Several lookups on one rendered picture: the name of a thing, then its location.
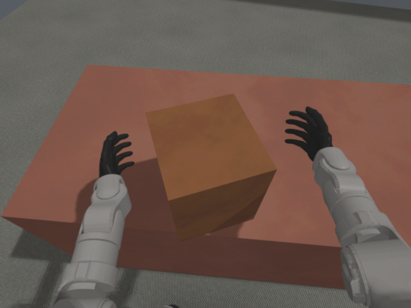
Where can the pedestal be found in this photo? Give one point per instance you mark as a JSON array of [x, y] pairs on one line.
[[292, 237]]

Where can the robot right hand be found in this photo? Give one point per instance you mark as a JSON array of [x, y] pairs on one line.
[[317, 136]]

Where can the right robot forearm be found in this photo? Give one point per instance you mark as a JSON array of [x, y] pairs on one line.
[[352, 208]]

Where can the left robot forearm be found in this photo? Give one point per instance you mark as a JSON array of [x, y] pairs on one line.
[[92, 271]]

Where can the robot left hand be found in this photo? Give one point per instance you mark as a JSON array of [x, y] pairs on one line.
[[109, 161]]

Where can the carton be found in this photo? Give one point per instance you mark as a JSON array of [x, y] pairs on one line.
[[215, 169]]

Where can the right robot upper arm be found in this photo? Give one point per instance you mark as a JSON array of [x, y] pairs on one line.
[[378, 273]]

